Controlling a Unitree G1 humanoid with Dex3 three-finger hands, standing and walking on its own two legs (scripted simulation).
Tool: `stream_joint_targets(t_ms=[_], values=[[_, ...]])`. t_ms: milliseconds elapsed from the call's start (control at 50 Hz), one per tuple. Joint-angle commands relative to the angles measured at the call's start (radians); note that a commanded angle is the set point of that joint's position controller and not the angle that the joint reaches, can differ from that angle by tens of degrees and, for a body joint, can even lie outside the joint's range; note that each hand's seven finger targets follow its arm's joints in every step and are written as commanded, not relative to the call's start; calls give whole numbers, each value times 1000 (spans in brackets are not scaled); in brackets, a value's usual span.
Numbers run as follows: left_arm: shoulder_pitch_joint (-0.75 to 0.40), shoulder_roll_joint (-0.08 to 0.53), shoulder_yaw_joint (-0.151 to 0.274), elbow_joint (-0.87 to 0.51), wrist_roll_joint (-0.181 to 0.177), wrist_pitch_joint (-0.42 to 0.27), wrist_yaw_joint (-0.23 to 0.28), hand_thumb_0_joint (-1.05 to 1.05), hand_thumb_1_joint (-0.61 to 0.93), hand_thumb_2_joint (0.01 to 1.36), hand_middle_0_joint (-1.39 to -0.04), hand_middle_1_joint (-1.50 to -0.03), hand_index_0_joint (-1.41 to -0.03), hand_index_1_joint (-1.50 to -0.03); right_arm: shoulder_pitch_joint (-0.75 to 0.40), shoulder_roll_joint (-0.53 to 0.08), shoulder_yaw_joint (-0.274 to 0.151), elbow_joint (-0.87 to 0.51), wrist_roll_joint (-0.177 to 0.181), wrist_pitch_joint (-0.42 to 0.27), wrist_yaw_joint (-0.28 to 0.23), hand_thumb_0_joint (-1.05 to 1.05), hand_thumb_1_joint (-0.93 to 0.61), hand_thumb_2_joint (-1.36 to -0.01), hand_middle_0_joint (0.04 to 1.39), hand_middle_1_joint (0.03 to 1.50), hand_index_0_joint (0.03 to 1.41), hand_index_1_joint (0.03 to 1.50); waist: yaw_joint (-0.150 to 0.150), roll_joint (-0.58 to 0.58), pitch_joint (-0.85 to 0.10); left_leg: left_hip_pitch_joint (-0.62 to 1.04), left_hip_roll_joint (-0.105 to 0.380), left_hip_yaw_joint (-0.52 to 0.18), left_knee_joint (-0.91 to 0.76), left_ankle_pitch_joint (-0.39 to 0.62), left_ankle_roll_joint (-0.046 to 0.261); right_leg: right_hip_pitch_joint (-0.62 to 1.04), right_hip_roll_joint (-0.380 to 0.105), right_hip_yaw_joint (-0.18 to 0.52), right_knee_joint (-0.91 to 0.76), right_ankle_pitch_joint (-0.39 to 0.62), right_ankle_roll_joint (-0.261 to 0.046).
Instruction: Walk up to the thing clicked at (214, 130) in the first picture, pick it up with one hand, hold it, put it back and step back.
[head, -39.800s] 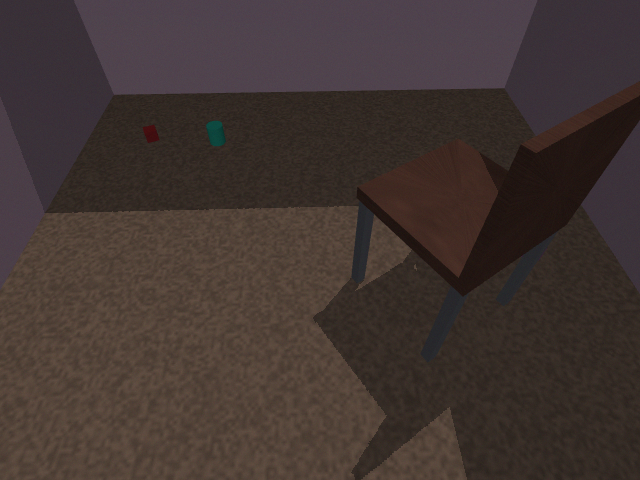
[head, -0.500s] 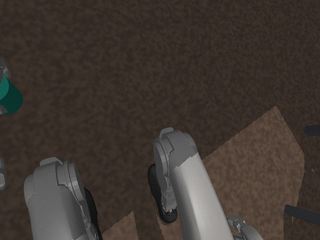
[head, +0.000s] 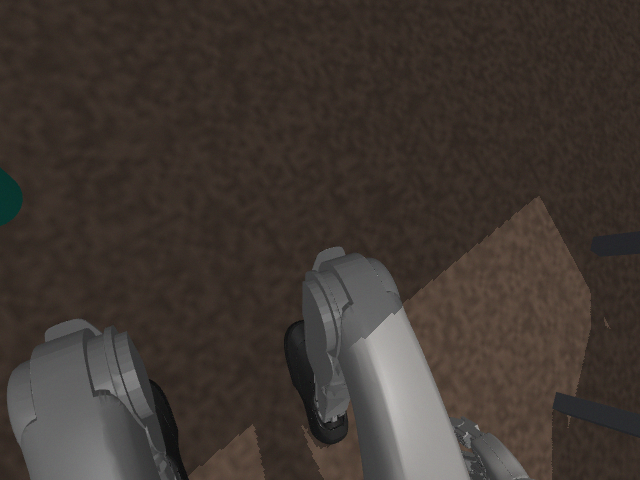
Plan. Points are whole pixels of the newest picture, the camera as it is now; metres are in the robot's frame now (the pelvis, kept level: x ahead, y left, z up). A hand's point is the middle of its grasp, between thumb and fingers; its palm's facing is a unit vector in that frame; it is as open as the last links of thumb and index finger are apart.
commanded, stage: rest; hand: left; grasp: from above
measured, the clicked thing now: out of the picture +0.49 +0.29 -0.25
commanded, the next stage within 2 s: open in 0.48 s
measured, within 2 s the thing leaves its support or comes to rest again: rests again in 0.24 s
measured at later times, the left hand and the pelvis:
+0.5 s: hand out of the picture +0.48 +0.29 -0.23, palm faces -0.47 -0.11 -0.88, open 10.5 cm; pelvis +0.00 +0.00 -0.01, yaw -2 degrees
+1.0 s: hand out of the picture +0.49 +0.29 -0.23, palm faces -0.45 -0.09 -0.89, open 12.5 cm; pelvis -0.01 +0.00 -0.01, yaw -4 degrees
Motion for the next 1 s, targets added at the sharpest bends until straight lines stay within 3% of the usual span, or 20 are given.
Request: stream_joint_targets(t_ms=[0, 140, 220, 320, 380, 400, 460, 500, 560, 620, 720, 760, 840, 940, 980], values=[[-416, 304, 29, -133, -22, 11, 59, 0, 555, 1048, -871, -993, -908, -956, 264, -279, -58, 18, -9, -14, -4, 0, -898, -895, 200, 300, 200, 300, -40, 421, -739, 536, -6, 93, -204, 250, 25, 392, 36, -108, -209, 310, -71], [-366, 325, 15, -98, -24, -5, 45, 0, 556, 1005, -861, -1001, -908, -953, 249, -290, -31, -1, -8, -24, 1, 0, -899, -896, 200, 300, 200, 300, -37, 413, -748, 537, -2, 77, -202, 267, 21, 439, 47, -121, -194, 320, -70], [-373, 365, 38, -132, -34, -18, 57, 0, 560, 1018, -879, -981, -917, -943, 242, -291, -17, -5, -13, -21, 2, 0, -899, -897, 200, 300, 200, 300, -30, 436, -780, 543, 4, 75, -190, 303, 19, 483, 52, -121, -194, 360, -66], [-378, 368, 28, -94, -5, -26, 72, 0, 553, 1031, -886, -959, -914, -931, 235, -308, -8, -2, -18, -23, 3, 0, -899, -896, 200, 300, 200, 300, -59, 461, -705, 547, 5, 65, -181, 304, 13, 421, 53, -139, -179, 353, -74], [-385, 338, 3, -47, -7, -37, 83, 0, 536, 992, -848, -965, -889, -923, 226, -309, -6, -1, -21, -25, 4, 0, -897, -896, 200, 300, 200, 300, -72, 438, -658, 527, 7, 48, -194, 242, 13, 363, 58, -153, -181, 296, -79], [-403, 333, -2, -34, -3, -39, 84, 0, 538, 981, -842, -971, -889, -923, 233, -319, -3, -4, -25, -32, 5, 0, -897, -896, 200, 300, 200, 300, -90, 434, -616, 524, 5, 49, -186, 227, 13, 341, 55, -157, -185, 282, -78], [-392, 367, 1, -31, 8, -42, 95, 0, 521, 949, -835, -938, -878, -893, 220, -318, 5, -9, -27, -38, 6, 0, -897, -896, 200, 300, 200, 300, -70, 457, -636, 526, 8, 49, -195, 214, 15, 365, 59, -154, -187, 275, -76], [-403, 358, -5, -16, 9, -42, 104, 0, 511, 964, -825, -947, -868, -903, 221, -324, 10, -12, -29, -44, 6, 0, -896, -897, 201, 300, 200, 300, -86, 442, -619, 511, 5, 48, -187, 216, 16, 362, 57, -157, -188, 279, -74], [-394, 374, -6, 5, 15, -42, 118, 0, 488, 939, -802, -945, -849, -897, 214, -325, 14, -12, -30, -47, 5, 0, -896, -897, 201, 300, 200, 300, -80, 444, -625, 516, 9, 45, -192, 211, 16, 369, 63, -158, -187, 279, -73], [-394, 368, -10, 24, 12, -36, 126, 0, 248, 953, -566, -981, -611, -935, 212, -326, 16, -12, -33, -55, 5, 0, -888, -894, 201, 300, 201, 300, -87, 428, -610, 500, 8, 48, -186, 194, 19, 362, 61, -158, -193, 268, -71], [-411, 373, -14, 15, 10, -25, 130, 0, -125, 889, -326, -965, -367, -922, 212, -335, 24, -16, -33, -69, 10, 0, -887, -894, 201, 300, 201, 300, -96, 450, -604, 526, 11, 42, -182, 216, 15, 353, 60, -163, -183, 286, -70], [-435, 365, -21, 10, 3, -27, 128, 0, -196, 896, -267, -984, -308, -940, 216, -336, 27, -14, -35, -76, 13, 0, -886, -894, 201, 300, 201, 300, -108, 425, -604, 507, 13, 40, -176, 203, 20, 362, 64, -161, -190, 279, -68], [-401, 386, -11, 15, -17, -26, 130, 0, -316, 977, -186, -1055, -217, -1023, 208, -332, 31, -13, -35, -79, 14, 0, -887, -896, 201, 301, 201, 301, -81, 440, -633, 493, 14, 44, -186, 195, 18, 400, 66, -153, -196, 271, -70], [-407, 366, -31, 16, -25, -19, 105, 0, -440, 1040, -94, -1112, -118, -1087, 211, -338, 33, -18, -35, -83, 18, 0, -888, -897, 201, 301, 201, 301, -99, 446, -597, 494, 15, 37, -183, 177, 17, 362, 65, -164, -191, 257, -70], [-387, 382, -24, -2, -21, -15, 105, 0, -475, 1037, -72, -1111, -93, -1089, 209, -334, 33, -17, -33, -76, 15, 0, -888, -897, 201, 301, 201, 301, -84, 466, -649, 527, 16, 34, -191, 216, 11, 399, 68, -163, -186, 286, -73]])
